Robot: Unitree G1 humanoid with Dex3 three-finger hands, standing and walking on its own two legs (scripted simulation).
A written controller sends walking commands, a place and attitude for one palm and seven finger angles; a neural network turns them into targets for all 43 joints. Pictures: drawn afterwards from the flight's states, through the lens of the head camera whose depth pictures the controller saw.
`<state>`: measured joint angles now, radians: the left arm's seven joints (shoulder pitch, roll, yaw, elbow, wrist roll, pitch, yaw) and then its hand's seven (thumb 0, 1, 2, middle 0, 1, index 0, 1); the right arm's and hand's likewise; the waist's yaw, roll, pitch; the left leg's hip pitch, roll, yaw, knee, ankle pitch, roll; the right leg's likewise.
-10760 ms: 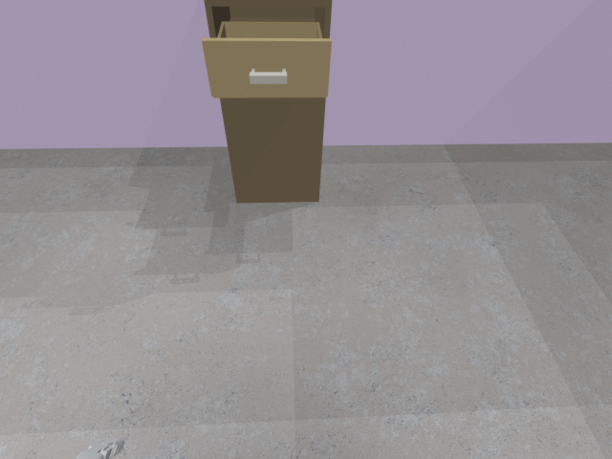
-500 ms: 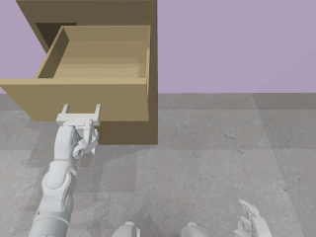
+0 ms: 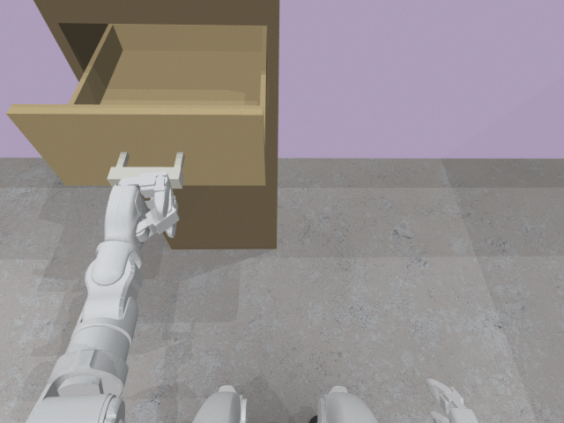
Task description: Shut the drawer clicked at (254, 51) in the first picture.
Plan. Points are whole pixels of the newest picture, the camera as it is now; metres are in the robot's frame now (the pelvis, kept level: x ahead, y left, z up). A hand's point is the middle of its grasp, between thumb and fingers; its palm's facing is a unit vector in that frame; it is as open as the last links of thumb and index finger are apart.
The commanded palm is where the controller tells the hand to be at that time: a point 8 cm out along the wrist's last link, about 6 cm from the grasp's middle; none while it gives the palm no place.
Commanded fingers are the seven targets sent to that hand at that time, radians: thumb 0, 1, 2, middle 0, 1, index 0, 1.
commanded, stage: push the drawer shut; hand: left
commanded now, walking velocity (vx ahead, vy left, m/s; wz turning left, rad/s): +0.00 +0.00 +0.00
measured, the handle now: (149, 167) +0.47 +0.21 +0.06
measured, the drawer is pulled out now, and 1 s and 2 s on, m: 0.22 0.08 0.00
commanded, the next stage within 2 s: none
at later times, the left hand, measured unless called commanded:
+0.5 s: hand (181, 171) +0.47 +0.17 +0.05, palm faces +0.02 -1.00 -0.05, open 2.8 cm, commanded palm +0.46 +0.21 +0.06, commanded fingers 0.00 0.90 0.90 -1.40 -1.60 -1.40 -1.60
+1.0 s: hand (183, 139) +0.54 +0.17 +0.05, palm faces +0.02 -1.00 -0.03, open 2.7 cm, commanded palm +0.52 +0.21 +0.06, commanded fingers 0.00 0.90 0.90 -1.40 -1.60 -1.40 -1.60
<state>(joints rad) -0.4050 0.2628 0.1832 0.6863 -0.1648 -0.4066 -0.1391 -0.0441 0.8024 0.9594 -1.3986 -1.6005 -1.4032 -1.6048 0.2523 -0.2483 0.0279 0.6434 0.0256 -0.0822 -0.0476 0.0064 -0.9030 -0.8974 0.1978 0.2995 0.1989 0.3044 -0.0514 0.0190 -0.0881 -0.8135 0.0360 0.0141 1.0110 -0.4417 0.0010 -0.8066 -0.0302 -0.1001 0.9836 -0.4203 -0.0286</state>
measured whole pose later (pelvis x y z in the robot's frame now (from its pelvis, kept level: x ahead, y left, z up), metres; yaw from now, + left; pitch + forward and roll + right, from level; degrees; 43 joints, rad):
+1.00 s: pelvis +0.01 +0.01 -0.02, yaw -2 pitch +23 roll -3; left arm -0.96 0.48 0.38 1.20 -0.04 -0.43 -0.14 -0.08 0.74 0.91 -1.40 -1.60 -1.40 -1.60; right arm 0.37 -0.27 0.04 0.64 -0.03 0.02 0.00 0.00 -0.90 -0.90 0.20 0.30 0.20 0.30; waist -0.18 0.02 -0.10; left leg -1.03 0.06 0.02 1.10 -0.47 0.02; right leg -1.01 -0.01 -0.09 1.02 -0.42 -0.01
